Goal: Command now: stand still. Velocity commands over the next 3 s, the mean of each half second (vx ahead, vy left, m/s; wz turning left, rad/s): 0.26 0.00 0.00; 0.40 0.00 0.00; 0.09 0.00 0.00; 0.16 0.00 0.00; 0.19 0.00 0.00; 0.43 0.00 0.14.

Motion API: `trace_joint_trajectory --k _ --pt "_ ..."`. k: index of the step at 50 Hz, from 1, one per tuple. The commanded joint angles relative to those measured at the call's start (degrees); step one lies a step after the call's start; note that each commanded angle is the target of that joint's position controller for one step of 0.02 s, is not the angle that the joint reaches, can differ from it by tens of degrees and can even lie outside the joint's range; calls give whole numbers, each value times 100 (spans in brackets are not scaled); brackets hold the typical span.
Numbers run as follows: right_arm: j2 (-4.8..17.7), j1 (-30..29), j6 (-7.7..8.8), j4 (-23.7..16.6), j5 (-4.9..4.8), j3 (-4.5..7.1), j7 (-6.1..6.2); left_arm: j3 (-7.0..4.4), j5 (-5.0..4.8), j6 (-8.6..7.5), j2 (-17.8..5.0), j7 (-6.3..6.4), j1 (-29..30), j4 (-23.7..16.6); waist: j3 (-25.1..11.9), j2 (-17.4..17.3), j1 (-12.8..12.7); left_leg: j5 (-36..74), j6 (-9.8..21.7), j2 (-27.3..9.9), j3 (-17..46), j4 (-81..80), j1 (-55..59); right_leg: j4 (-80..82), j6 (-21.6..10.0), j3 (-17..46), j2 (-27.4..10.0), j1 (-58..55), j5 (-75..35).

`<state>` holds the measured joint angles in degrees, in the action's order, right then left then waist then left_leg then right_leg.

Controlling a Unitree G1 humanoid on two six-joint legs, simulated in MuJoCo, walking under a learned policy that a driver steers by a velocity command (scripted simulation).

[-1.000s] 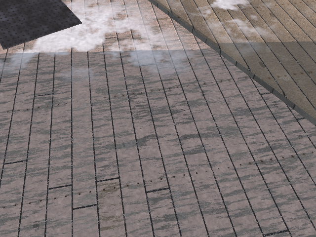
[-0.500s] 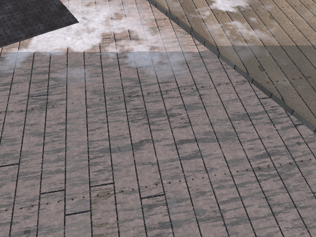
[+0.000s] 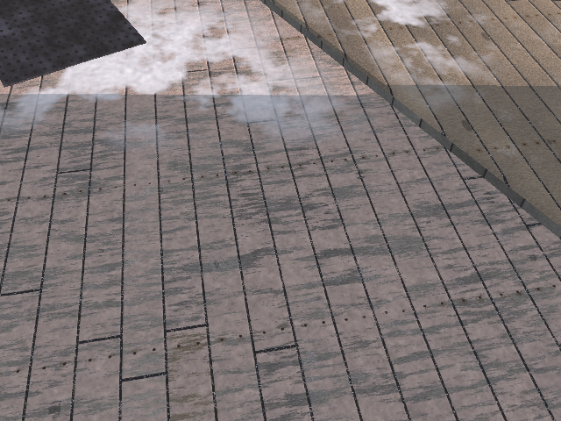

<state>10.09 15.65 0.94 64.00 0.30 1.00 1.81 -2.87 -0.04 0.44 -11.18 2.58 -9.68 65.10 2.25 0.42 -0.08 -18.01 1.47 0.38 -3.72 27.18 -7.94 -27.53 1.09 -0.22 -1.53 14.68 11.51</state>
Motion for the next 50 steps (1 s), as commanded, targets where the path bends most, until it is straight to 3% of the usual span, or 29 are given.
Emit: trace_joint_trajectory --k 1,2,4,6,7,9,11,14,17,18,19,20,21,22,23,24,26,31,37,40,42,43,44,45,46,47,48,49,50 --pt "524 341 31 -100 -3 76 10 -58 -1 -44 -535 20 -89 -126 63 -80 4 439 99 -343 366 -768 -702 274 -203 125 -122 -445 -720" --pt "520 358 31 -103 -4 75 9 -53 -1 -45 -532 21 -109 -116 64 -78 4 448 101 -342 365 -772 -700 277 -201 125 -123 -441 -721" --pt "656 561 1 -40 -58 134 32 -46 -30 -38 -490 28 -213 -53 40 -268 62 -1094 273 -371 512 -984 -665 -64 -209 -203 169 -247 629" --pt "1062 735 7 -125 -143 275 59 -70 -63 -111 -534 15 97 -239 448 -790 250 -2921 808 -1183 1649 -1629 -582 -1093 -258 -546 364 841 1584" --pt "1255 775 60 -152 -163 357 66 -48 -80 -196 -461 -29 312 -390 698 -1033 321 -3149 1143 -1806 2422 -1938 -586 -1740 -356 -377 122 1295 1411" --pt "1101 832 220 -199 -83 360 59 -89 -169 -342 -521 -123 510 -534 949 -845 331 -2430 1408 -2280 2942 -2070 39 -2826 -485 54 -320 2532 1742" --pt "962 712 316 -299 -152 341 21 -112 -221 -474 -535 -201 436 -569 818 -582 215 -1600 1186 -2074 2471 -1887 541 -2533 -548 170 -547 2867 1584" --pt "1119 577 296 -390 -175 378 -36 -100 -201 -584 -393 -277 443 -573 483 -637 124 -757 901 -1461 1395 -1663 -95 -1224 -446 -394 -217 1340 1117" --pt "1163 512 274 -436 -217 378 -75 -218 -199 -523 -523 -286 -763 -118 129 -520 -421 -330 748 -1082 895 -782 -1261 -471 -357 -894 373 -858 194" --pt "1045 342 308 -487 -202 330 -81 -313 -195 -515 -720 -262 -1386 16 -74 -260 -761 451 550 -869 573 216 -1595 -245 -501 -507 170 -1544 282" --pt "623 138 344 -698 -89 211 -106 -432 -130 -535 -1290 -211 -2135 78 -405 1215 -948 58 112 -345 -119 2635 -2446 595 -994 1566 -1234 -2194 805" --pt "296 169 461 -927 -203 165 -82 -387 -17 -639 -1516 -304 -2453 113 -794 2001 -815 -1399 48 325 407 4219 -3608 1842 -1846 4373 -2233 -2642 1758" --pt "601 -1 556 -985 -367 226 -101 -258 -16 -743 -1242 -331 -1850 2 -334 1148 -543 -1139 224 -140 936 5036 -4193 1817 -1837 4282 -2339 -2270 2369" --pt "740 -205 603 -1061 -386 240 -149 -147 -45 -791 -887 -363 -1340 -184 -4 719 -404 -506 408 -423 918 5100 -4398 1729 -1571 3444 -2085 -1888 2279" --pt "766 -184 602 -997 -319 271 -143 -66 -30 -798 -757 -406 -912 -322 159 377 -211 88 446 -660 811 4825 -4205 1786 -1353 2626 -1771 -1469 1639" --pt "844 -158 579 -966 -225 331 -120 -28 -11 -791 -706 -422 -672 -410 217 337 -70 455 435 -820 789 4351 -3883 1858 -1194 2039 -1540 -1111 982" --pt "810 -87 471 -907 -196 373 -150 31 34 -744 -575 -382 -854 -376 208 456 11 806 336 -900 642 3848 -3393 1977 -1051 1225 -1190 -823 19" --pt "553 -1168 395 -1311 -100 322 -199 25 29 -688 -756 -194 -1405 -349 324 173 -161 1716 12 -803 422 2254 -3708 2127 -1160 555 -1074 -1008 -1293" --pt "515 -2279 454 -1657 -193 220 -367 -55 -52 -613 -845 -140 -1845 -337 597 292 -420 2250 98 -514 169 712 -3404 2176 -1127 182 -1157 -1509 -1357" --pt "618 -2432 515 -1800 -210 223 -479 -126 -74 -540 -928 -127 -1843 -335 556 380 -294 1837 319 -414 152 356 -3225 1782 -1051 105 -1371 -2072 -2106" --pt "920 -1783 549 -1677 -150 361 -484 -178 -24 -467 -1085 -109 -1644 -402 24 671 132 1545 491 -2 -84 314 -2096 825 -857 -1 -1293 -2241 -4482" --pt "1159 -827 561 -1389 -125 492 -462 -170 -9 -414 -1081 -109 -1516 -441 -533 719 618 1846 639 220 -213 171 -907 -275 -672 -176 -1038 -2074 -5241" --pt "1462 48 557 -1148 -44 587 -413 -117 24 -423 -980 -123 -1500 -551 -1219 564 915 3136 873 -337 305 439 827 -1632 -419 -254 -752 -1004 -4276" --pt "1978 714 519 -991 151 666 -365 80 65 -512 -299 -192 -2224 -606 -2365 -945 603 4553 1954 -2159 2742 564 3276 -4274 8 -300 284 1284 -246" --pt "1663 819 470 -944 100 546 -372 89 -64 -672 -338 -233 -2385 -416 -3298 -1176 640 4953 2275 -2590 4128 -176 3466 -5408 9 909 753 1621 2572" --pt "1426 233 449 -1034 1 468 -374 -45 -229 -722 -734 -239 -1840 -565 -2516 -954 536 4840 1928 -2291 3088 -253 2607 -5594 -66 1034 346 1935 2393" --pt "1113 -409 454 -1156 -52 370 -357 -48 -229 -708 -791 -194 -1339 -715 -1647 -556 359 4810 1654 -2034 2211 -379 1591 -5246 -75 649 -8 2092 2017" --pt "904 -758 486 -1181 -44 294 -365 -92 -144 -646 -792 -121 -1074 -753 -1134 -132 176 4714 1481 -1791 1724 -642 636 -4861 -51 454 -236 1900 1701" --pt "778 -940 511 -1153 -1 253 -371 -139 -95 -540 -752 -64 -1126 -759 -900 -171 -44 4553 1364 -1579 1356 -870 -89 -4518 -69 408 -406 1472 1501"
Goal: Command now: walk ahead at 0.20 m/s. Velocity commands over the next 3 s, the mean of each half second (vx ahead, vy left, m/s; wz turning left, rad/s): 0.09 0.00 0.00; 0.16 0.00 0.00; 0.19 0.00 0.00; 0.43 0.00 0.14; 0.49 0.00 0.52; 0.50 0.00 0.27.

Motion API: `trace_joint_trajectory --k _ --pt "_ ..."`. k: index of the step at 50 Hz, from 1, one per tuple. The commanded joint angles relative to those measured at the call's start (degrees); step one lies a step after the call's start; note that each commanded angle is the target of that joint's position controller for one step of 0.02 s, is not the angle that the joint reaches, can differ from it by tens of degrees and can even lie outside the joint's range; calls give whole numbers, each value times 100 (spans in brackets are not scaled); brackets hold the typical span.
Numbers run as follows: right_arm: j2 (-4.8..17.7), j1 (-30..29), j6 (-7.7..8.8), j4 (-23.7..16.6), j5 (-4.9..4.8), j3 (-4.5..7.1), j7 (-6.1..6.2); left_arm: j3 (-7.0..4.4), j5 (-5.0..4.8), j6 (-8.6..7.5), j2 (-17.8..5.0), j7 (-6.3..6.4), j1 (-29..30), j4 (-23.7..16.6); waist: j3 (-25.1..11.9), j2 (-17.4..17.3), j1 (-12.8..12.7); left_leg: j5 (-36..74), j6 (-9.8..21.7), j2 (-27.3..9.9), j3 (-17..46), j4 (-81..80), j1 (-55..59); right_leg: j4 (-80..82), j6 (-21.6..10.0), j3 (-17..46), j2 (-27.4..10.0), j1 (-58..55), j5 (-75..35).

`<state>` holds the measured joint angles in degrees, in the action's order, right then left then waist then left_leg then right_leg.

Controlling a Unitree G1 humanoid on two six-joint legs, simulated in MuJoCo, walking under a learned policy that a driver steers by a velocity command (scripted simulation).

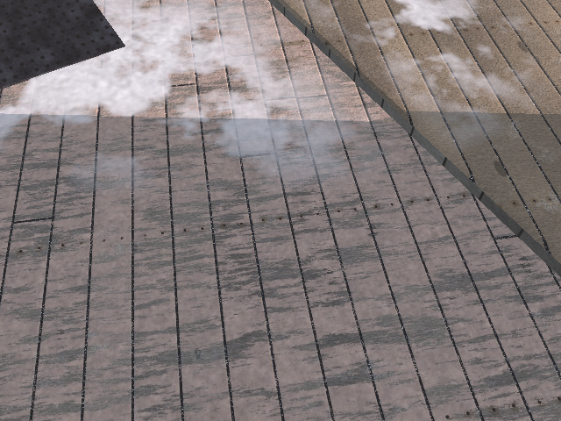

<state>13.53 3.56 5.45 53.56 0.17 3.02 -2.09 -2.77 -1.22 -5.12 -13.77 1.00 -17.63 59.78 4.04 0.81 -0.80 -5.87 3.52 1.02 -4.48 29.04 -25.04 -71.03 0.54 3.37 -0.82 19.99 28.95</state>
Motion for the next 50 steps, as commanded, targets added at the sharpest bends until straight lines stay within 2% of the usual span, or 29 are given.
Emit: trace_joint_trajectory --k 1,2,3,4,6,9,12,13,14,15,16,17,18,20,24,33,34,36,37,39,40,41,42,44,46,47,48,49,50 --pt "386 226 58 -45 97 31 5 -143 44 125 -350 118 -515 -194 -1033 -308 -114 3257 1123 -1528 1226 -1215 1110 76 -32 43 -528 482 -403" --pt "375 198 69 4 159 13 9 -117 60 204 -160 136 -653 -167 -994 -362 -227 3384 1171 -1461 1035 -1319 755 364 -16 11 -542 193 -513" --pt "424 147 78 43 194 9 30 -100 71 254 -80 159 -667 -197 -939 -462 -314 3521 1195 -1382 830 -1388 518 770 14 -29 -547 44 -635" --pt "498 95 78 66 217 15 66 -98 89 288 -91 190 -566 -263 -934 -548 -368 3569 1190 -1325 691 -1418 437 1260 43 -58 -549 -2 -781" --pt "606 61 26 84 190 28 151 -85 133 346 -173 221 -224 -377 -1038 -622 -312 3198 1116 -1248 546 -1431 488 2174 88 -107 -556 -167 -1235" --pt "723 254 -111 163 112 41 235 -118 107 457 -346 204 195 -457 -1047 -633 -127 1304 1013 -1274 703 -1610 560 2929 123 -185 -472 -417 -1740" --pt "561 280 -222 221 13 -21 272 -149 158 489 -375 187 389 -446 -677 -538 -155 -857 721 -1100 847 -1530 364 3970 -8 -338 -331 -834 -2029" --pt "420 431 -238 287 -13 -69 274 -157 218 483 -409 182 427 -437 -527 -421 -153 -1302 502 -943 857 -1413 316 4420 -80 -294 -358 -994 -2227" --pt "299 661 -239 357 22 -109 272 -175 259 464 -563 189 407 -456 -453 -172 -68 -1579 247 -748 799 -1167 254 4683 -177 17 -653 -1172 -2775" --pt "318 986 -224 380 78 -82 265 -217 224 450 -890 208 462 -496 -401 405 277 -1618 39 -346 516 -765 154 4629 -358 265 -946 -1191 -3346" --pt "184 1211 -271 405 67 -99 302 -216 164 442 -800 171 617 -366 -455 1072 481 -1311 -69 -137 202 -794 693 4836 -511 313 -873 -555 -2060" --pt "365 966 -320 414 71 -70 337 -178 138 415 -500 122 730 -384 -274 834 318 -1047 -132 -156 177 -682 1039 4991 -385 219 -654 -169 -1433" --pt "450 841 -362 395 37 -43 359 -149 170 384 -402 107 763 -363 -289 629 267 -896 -105 -206 203 -631 1131 4997 -244 101 -558 -129 -1431" --pt "437 839 -411 439 33 -41 381 -163 162 319 -448 99 755 -316 -388 399 225 -599 -59 -279 267 -592 1135 4803 -147 -30 -437 -400 -2086" --pt "412 774 -389 483 -1 -31 361 -158 125 296 -432 122 584 -172 -669 171 128 35 -67 -344 284 -468 1256 4509 -223 -121 -393 -848 -3027" --pt "399 876 -481 667 -21 -18 393 -148 113 393 -394 139 617 -30 -583 -87 111 422 -119 -383 291 -353 1389 4391 -239 -236 -296 -937 -3240" --pt "362 1016 -490 755 -29 -22 393 -140 106 410 -336 136 506 51 -685 -103 118 -153 -100 -337 239 -387 1439 4386 -247 -327 -215 -982 -2655" --pt "529 1073 -515 795 -109 46 397 -175 33 438 -370 133 481 84 -364 -276 134 -2127 123 -355 370 -475 1182 4118 -348 -559 36 -579 -649" --pt "606 1124 -496 781 -145 73 404 -166 20 411 -330 134 559 31 -42 -425 178 -3040 295 -563 707 -700 1055 3988 -391 -586 86 -141 115" --pt "855 1544 -360 838 -214 145 404 -121 -15 238 -148 96 904 -177 408 -911 352 -3960 799 -1475 2053 -1437 1352 3181 -414 -777 149 833 4" --pt "1006 1638 -278 870 -211 195 401 -102 -25 143 -78 51 1079 -281 569 -1104 376 -3907 1072 -1964 2742 -1680 1455 2796 -465 -749 66 1148 -294" --pt "972 1644 -193 855 -169 195 396 -109 -28 68 -103 3 1223 -355 639 -1058 380 -3508 1192 -2201 3043 -1728 1490 2494 -534 -568 -95 1367 -273" --pt "915 1600 -123 820 -132 186 378 -122 -39 15 -129 -43 1232 -383 583 -1007 340 -3002 1189 -2264 3028 -1651 1655 2317 -592 -456 -208 1529 -85" --pt "876 1328 -79 703 -192 186 324 -135 -80 -42 -150 -111 1042 -335 409 -833 148 -2335 921 -2031 2390 -1446 1614 2991 -672 -516 -292 1065 -94" --pt "889 853 -136 566 -254 191 278 -234 -70 -41 -197 -114 119 88 92 -686 -353 -1680 499 -1327 1334 -955 475 4096 -599 -992 170 -1128 -1357" --pt "835 691 -127 480 -227 172 282 -334 -15 -14 -377 -104 -512 297 -126 -390 -607 -856 273 -988 845 -156 -27 4198 -628 -689 84 -1991 -1547" --pt "507 577 -102 313 -167 88 303 -486 22 -19 -952 -59 -1133 363 -313 1124 -728 -660 -229 -255 -65 1984 -824 5155 -1093 1287 -1135 -2579 -1558" --pt "279 587 -34 199 -125 40 344 -434 117 -61 -1100 -129 -1464 398 -612 1866 -713 -2670 -367 213 291 3468 -1612 5841 -1783 3245 -2166 -2998 -2735" --pt "387 725 -1 277 -196 88 327 -278 150 -123 -719 -116 -971 276 -409 1034 -367 -2757 -288 -122 801 4316 -1875 5511 -1781 2819 -2238 -2770 -3634"
Over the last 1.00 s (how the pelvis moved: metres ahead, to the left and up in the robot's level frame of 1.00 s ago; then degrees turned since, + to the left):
0.38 -0.02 -0.01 0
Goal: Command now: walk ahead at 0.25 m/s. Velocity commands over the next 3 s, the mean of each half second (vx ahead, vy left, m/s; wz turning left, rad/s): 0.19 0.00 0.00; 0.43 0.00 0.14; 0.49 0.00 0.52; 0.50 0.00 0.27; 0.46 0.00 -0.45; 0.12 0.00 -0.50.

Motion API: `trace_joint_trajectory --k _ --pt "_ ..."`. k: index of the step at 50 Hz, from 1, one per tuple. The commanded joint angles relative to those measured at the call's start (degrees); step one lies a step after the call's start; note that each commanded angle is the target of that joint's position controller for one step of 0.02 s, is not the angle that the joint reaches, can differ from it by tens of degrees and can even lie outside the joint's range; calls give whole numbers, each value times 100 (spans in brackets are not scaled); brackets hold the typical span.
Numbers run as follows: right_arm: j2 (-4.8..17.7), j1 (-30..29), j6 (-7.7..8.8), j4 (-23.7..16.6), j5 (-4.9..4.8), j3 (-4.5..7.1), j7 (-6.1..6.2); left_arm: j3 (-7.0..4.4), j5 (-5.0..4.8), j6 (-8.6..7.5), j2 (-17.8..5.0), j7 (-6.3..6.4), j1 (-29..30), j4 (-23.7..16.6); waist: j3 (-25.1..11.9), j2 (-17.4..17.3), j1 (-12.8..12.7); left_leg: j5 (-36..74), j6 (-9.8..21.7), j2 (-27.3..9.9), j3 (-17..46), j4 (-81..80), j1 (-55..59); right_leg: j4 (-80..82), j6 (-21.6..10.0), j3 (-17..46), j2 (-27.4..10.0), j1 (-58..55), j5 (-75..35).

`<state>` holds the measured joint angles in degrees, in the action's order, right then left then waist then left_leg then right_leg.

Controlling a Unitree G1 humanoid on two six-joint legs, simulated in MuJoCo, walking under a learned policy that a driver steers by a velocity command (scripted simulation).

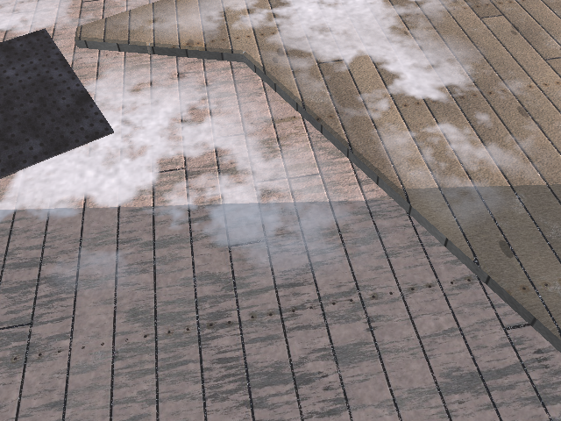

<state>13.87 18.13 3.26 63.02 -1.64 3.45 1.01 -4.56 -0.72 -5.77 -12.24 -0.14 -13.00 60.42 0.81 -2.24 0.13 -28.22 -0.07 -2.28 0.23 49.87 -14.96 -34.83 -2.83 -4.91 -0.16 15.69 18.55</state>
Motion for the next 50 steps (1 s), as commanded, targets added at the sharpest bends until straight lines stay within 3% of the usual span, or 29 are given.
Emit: trace_joint_trajectory --k 1,3,5,7,9,11,14,15,16,17,18,19,20,21,24,28,31,33,35,36,37,38,39,40,41,42,44,47,50 --pt "371 -578 215 -585 -37 46 -22 -24 73 -85 -668 -10 -972 49 -36 995 -240 -125 155 36 353 2419 -2804 1664 -1233 2774 -2065 -2047 -3467" --pt "414 -592 145 -503 9 126 -2 44 42 -44 -595 -23 -451 -120 58 620 -18 592 250 -270 191 1774 -2524 1738 -819 1692 -1614 -1565 -3949" --pt "271 -624 35 -485 36 137 -11 125 128 30 -440 30 -515 -65 15 743 57 1047 193 -219 -9 1151 -2010 1836 -663 1120 -1285 -1255 -4436" --pt "38 -878 -35 -566 63 79 -8 170 180 69 -475 117 -451 -53 -20 722 125 1413 92 -164 -79 100 -1600 1797 -635 719 -1089 -1053 -4835" --pt "-57 -1302 -72 -683 90 9 -2 140 169 116 -717 186 -379 -68 -99 794 44 1717 28 -25 -216 -828 -1123 1724 -620 508 -1009 -868 -5006" --pt "84 -1424 -127 -707 88 9 -5 103 127 166 -840 201 -476 -10 -243 870 -14 1909 27 50 -259 -1183 -776 1642 -688 573 -1117 -866 -4982" --pt "226 -1364 -152 -640 122 35 -20 113 12 211 -697 182 -268 16 -170 792 130 2353 237 87 -243 -1918 -275 1348 -637 683 -1140 -776 -4303" --pt "327 -1247 -148 -572 171 73 -17 73 -40 220 -752 165 -351 63 -231 685 172 2630 350 140 -284 -2233 46 1261 -568 737 -1043 -751 -3556" --pt "591 -1063 -150 -505 185 164 5 23 -27 227 -828 158 -520 105 -302 507 164 2932 469 40 -144 -2200 432 1115 -497 779 -909 -645 -2546" --pt "832 -885 -146 -478 137 241 27 31 58 217 -705 158 -585 74 -415 179 107 3013 646 -249 171 -2014 996 680 -420 596 -614 -192 -1353" --pt "1039 -564 -169 -375 52 327 35 153 65 192 -113 151 -936 75 -594 -725 26 1775 1262 -874 1181 -2261 1912 -213 -169 65 -2 1060 31" --pt "1009 245 -170 -179 -15 347 16 158 14 175 -157 158 -561 -70 -632 -1088 466 -3 1792 -1537 2636 -3229 2107 -1401 34 -173 382 1705 1246" --pt "916 440 -57 -134 75 311 6 86 -105 153 -455 130 99 -319 -403 -1145 731 -1001 1964 -1905 3549 -3809 2068 -2760 29 371 202 2525 2073" --pt "887 -29 74 -302 156 271 11 37 -174 129 -596 95 335 -437 -233 -792 538 -1285 1826 -1875 3501 -3895 1691 -3324 -71 708 -117 2799 1688" --pt "526 -936 216 -570 155 162 -9 -82 -42 111 -640 117 187 -388 -129 -364 -9 -415 1271 -1436 2314 -4162 443 -2739 -127 754 -584 2128 603" --pt "806 -870 140 -620 102 256 55 -17 30 135 -317 158 220 -341 -116 -457 -93 417 1110 -924 1047 -4330 -507 -1186 71 314 -406 904 -95" --pt "975 -635 129 -596 6 319 59 7 7 148 -413 120 395 -401 -141 -486 -72 367 1151 -996 919 -4222 -525 -410 165 142 -268 491 -381" --pt "956 -584 97 -590 -62 319 47 -5 -11 150 -488 92 270 -347 -121 -416 -178 26 1068 -1001 861 -3962 -704 70 140 15 -181 29 -620" --pt "759 -590 64 -598 -60 263 39 -49 -27 156 -539 86 -305 -128 -121 -290 -436 -447 917 -854 758 -3386 -1126 274 53 -59 -70 -671 -350" --pt "487 -673 57 -642 -7 179 33 -105 -45 140 -674 96 -792 20 -87 82 -637 -348 739 -599 508 -2530 -1491 709 -73 372 -307 -1114 38" --pt "-27 -759 95 -753 92 44 -8 -204 13 104 -1129 137 -1398 95 -191 1484 -754 99 342 -15 -235 -132 -2408 1606 -425 2141 -1535 -1764 966" --pt "-11 -746 199 -986 4 60 -2 -228 129 31 -1515 73 -1684 91 -126 2263 -702 -261 428 460 35 1167 -3826 2599 -1074 4362 -2404 -2133 2626" --pt "374 -992 273 -1034 -110 128 -22 -129 158 -86 -1210 38 -1410 59 128 1633 -590 160 622 130 691 1938 -4237 2628 -1108 4489 -2465 -1834 3045" --pt "498 -1002 287 -1050 -140 150 -50 -39 114 -155 -926 7 -1017 -53 274 1283 -395 829 748 35 891 2048 -4477 2536 -858 3829 -2258 -1735 2496" --pt "462 -859 271 -931 -68 157 -39 18 85 -177 -788 -24 -649 -144 197 999 -202 1348 741 -99 913 1934 -4194 2510 -623 3049 -1977 -1521 1571" --pt "466 -784 253 -879 -18 187 -16 37 81 -175 -730 -26 -389 -217 148 921 -74 1745 697 -184 943 1576 -3878 2561 -445 2419 -1785 -1323 780" --pt "400 -776 169 -814 -21 214 -56 93 176 -161 -540 9 -500 -160 55 906 -68 2300 570 -196 797 1232 -3373 2616 -273 1418 -1478 -1136 -510" --pt "200 -1104 78 -951 6 199 -129 93 228 -147 -583 116 -875 -53 109 669 -162 2867 415 -118 738 775 -3436 2658 -301 703 -1388 -1204 -1588" --pt "134 -1584 60 -1212 17 168 -210 102 211 -139 -640 212 -946 -100 214 641 -215 3484 324 -69 479 -64 -3185 2818 -248 145 -1338 -1145 -1987"
Over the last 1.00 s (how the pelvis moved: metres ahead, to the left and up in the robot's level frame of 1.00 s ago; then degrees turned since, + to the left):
0.19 -0.06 0.00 0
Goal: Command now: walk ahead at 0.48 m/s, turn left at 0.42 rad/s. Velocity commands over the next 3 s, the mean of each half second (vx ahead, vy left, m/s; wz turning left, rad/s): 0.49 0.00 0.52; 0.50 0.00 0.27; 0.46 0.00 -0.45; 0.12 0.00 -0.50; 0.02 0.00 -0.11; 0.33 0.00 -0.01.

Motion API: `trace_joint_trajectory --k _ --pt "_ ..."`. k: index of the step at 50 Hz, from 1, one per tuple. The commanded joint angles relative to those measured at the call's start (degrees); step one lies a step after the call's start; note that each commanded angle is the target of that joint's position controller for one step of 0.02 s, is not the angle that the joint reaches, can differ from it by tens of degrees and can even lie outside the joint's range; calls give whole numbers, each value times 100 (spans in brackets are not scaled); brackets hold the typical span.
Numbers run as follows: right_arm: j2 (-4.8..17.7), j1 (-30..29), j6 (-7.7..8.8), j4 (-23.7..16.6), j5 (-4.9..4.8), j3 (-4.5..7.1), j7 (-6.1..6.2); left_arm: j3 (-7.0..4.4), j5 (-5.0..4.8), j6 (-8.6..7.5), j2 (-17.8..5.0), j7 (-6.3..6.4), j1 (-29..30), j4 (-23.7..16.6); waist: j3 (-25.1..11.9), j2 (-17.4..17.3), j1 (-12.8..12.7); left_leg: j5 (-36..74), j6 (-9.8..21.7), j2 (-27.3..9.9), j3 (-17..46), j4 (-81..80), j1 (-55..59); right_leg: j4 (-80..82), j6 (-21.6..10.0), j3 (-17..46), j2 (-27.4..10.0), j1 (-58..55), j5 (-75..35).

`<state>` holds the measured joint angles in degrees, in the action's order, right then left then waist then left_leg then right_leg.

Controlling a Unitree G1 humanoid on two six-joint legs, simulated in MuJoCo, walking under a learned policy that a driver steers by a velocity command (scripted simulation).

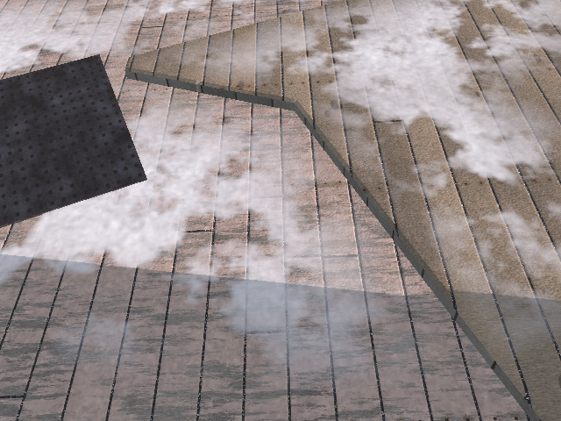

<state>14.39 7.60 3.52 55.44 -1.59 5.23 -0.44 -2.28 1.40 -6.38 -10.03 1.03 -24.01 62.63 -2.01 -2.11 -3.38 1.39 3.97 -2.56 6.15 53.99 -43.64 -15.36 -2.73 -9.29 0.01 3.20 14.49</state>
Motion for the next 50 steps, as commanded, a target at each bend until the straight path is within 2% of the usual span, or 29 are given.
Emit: trace_joint_trajectory --k 1,6,8,10,11,12,13,14,15,16,17,18,20,22,24,26,30,33,35,36,37,38,39,40,41,42,44,48,50 --pt "57 -692 22 -534 12 -30 -97 -126 -17 -76 -875 119 106 -326 550 642 98 644 -97 -48 -264 -729 -197 936 -228 414 -1346 93 -1619" --pt "-103 -1450 -13 -955 1 -148 -278 -180 -93 37 -946 161 -367 -247 947 526 -116 272 58 -32 -765 -1589 -272 712 -183 -94 -1572 -794 -2485" --pt "-95 -1626 5 -1131 -4 -158 -359 -221 -115 115 -1064 175 -339 -300 949 596 -50 -231 202 123 -1134 -1817 0 279 -175 -312 -1644 -1065 -3781" --pt "90 -1452 6 -1232 5 -79 -420 -283 -157 185 -1281 224 -266 -403 639 911 208 -881 394 479 -1542 -1791 774 -532 -181 -444 -1714 -1213 -6041" --pt "294 -951 -7 -1172 -3 13 -424 -316 -163 231 -1395 244 -182 -470 350 1084 505 -1180 512 681 -1637 -1769 1423 -1275 -183 -458 -1735 -1186 -6905" --pt "635 -119 -23 -1010 -18 167 -395 -343 -176 251 -1507 228 -32 -548 -105 1126 928 -1039 698 828 -1561 -2095 2539 -2314 -141 -431 -1672 -920 -6980" --pt "1021 849 -69 -804 -6 363 -284 -351 -195 199 -1551 200 188 -674 -578 937 1456 -740 973 578 -876 -2485 4308 -3789 53 -411 -1461 284 -5749" --pt "1466 1215 -119 -700 -11 432 -144 -158 0 38 -787 63 -108 -911 -1197 -563 999 -702 1751 -916 1705 -2242 6549 -6014 327 -192 -512 2914 167" --pt "1480 1393 -81 -787 96 354 -122 -70 -255 -268 -699 -54 71 -1226 -2020 -720 925 -1396 2451 -1803 4232 -3407 7226 -7226 322 1166 214 4047 1954" --pt "1087 1393 -41 -727 148 262 -94 -190 -450 -432 -1074 -106 880 -1440 -1378 -318 1141 -1099 2032 -1517 3390 -3667 6835 -7187 165 1574 -152 4646 1455" --pt "766 922 24 -804 84 177 -104 -195 -447 -459 -1129 -91 1077 -1534 -727 26 873 -697 1759 -1246 2472 -3707 5904 -6624 101 1500 -413 4587 915" --pt "608 405 73 -953 64 115 -140 -242 -308 -419 -1145 -28 1070 -1478 -340 479 542 -221 1577 -986 1913 -3818 4860 -6136 164 1441 -601 4147 668" --pt "486 42 105 -1106 98 48 -107 -329 -177 -225 -1160 2 830 -1537 -88 378 144 155 1485 -697 1406 -4033 3630 -5529 328 1448 -819 3369 489" --pt "668 137 112 -1125 69 74 -26 -315 -99 -106 -1021 18 988 -1724 96 239 57 419 1486 -590 1138 -4179 2958 -4861 522 1296 -850 3203 361" --pt "891 343 109 -1145 76 135 66 -265 -29 -63 -932 44 1534 -1971 220 78 192 571 1376 -362 833 -4212 2565 -3918 654 1122 -721 3143 -332" --pt "943 567 66 -1147 34 163 107 -192 -24 -68 -798 22 2046 -2123 232 -45 414 368 1119 -62 566 -4045 2421 -2793 646 1033 -467 2838 -1258" --pt "922 1059 -6 -1087 -17 161 113 -166 -177 -106 -897 -84 2707 -2407 137 -274 750 -363 906 -191 972 -3693 2802 -1611 589 1103 -106 2470 -1932" --pt "884 1136 -52 -1139 -2 146 151 -259 -214 -191 -1206 -169 2624 -2496 44 -454 601 -692 765 -464 1595 -3108 3413 -1257 382 1295 -72 2263 -1312" --pt "735 1000 -57 -1256 44 90 156 -372 -167 -258 -1403 -160 1808 -2326 -273 -516 130 -313 523 -201 1574 -2315 3311 -992 87 1215 -100 1094 -1136" --pt "399 965 -18 -1337 126 -43 126 -442 -37 -283 -1687 -139 886 -2199 -1017 -121 -265 -565 309 82 1065 -907 2830 -1202 -301 1844 -883 -224 -1090" --pt "16 1975 72 -1357 -18 -147 106 -580 71 -220 -2195 -149 46 -1907 -1897 1643 9 -2493 -123 906 299 1139 940 -806 -1351 4437 -2194 -2300 -157" --pt "421 2115 109 -1222 -128 -121 91 -526 -116 -175 -1818 -202 -120 -1785 -1823 1952 -67 -3497 -185 702 427 2033 -57 -238 -1575 5837 -2459 -2485 1344" --pt "851 1462 108 -1300 -114 -30 79 -388 -184 -140 -1340 -194 280 -1919 -895 1234 -195 -3062 -180 444 451 2395 -453 -135 -1313 5114 -2141 -1829 1706" --pt "863 890 113 -1448 4 -38 80 -318 -153 -72 -1212 -191 670 -2007 -401 715 -122 -2618 -166 188 137 2292 -395 -104 -1129 4322 -1839 -1053 1238" --pt "790 563 144 -1567 133 -38 82 -283 -109 -28 -1169 -210 952 -2038 11 514 16 -2300 -149 9 5 1850 -235 6 -1105 3839 -1604 -281 526" --pt "715 513 157 -1599 189 -22 81 -236 -71 -20 -1090 -225 1066 -2071 149 519 171 -2105 -134 -141 -8 1455 117 137 -1054 3492 -1388 219 -73" --pt "509 677 170 -1617 166 -63 71 -225 -128 -17 -1071 -239 1067 -2052 71 783 361 -2161 -199 -192 -156 763 573 242 -1111 3125 -1170 609 -805" --pt "231 20 217 -1802 192 -214 30 -364 -250 55 -1466 -137 863 -2011 39 754 241 -1230 -383 3 -424 -1147 1373 377 -1067 2423 -931 1173 -1177" --pt "299 -296 234 -1866 131 -215 -6 -393 -275 106 -1537 -117 637 -1970 50 814 122 -600 -467 166 -440 -1692 1721 364 -1007 2395 -912 1265 -1041"
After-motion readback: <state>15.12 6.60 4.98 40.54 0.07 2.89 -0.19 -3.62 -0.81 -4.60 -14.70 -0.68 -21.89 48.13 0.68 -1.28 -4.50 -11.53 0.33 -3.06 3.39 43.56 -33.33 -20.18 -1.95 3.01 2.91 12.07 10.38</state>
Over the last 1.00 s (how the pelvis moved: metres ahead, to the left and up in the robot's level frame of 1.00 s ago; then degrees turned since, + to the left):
0.29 -0.07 0.02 5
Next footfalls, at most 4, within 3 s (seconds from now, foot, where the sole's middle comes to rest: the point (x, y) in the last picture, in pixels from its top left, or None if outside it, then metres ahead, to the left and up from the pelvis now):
0.26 left None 0.30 0.13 -0.79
0.72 right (318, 380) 0.63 0.02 -0.79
1.16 left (204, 352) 0.70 0.32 -0.79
1.60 right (294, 261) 1.00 0.09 -0.79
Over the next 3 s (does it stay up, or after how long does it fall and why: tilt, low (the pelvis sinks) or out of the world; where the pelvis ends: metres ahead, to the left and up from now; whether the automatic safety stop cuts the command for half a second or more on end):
stays up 1.09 0.19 -0.01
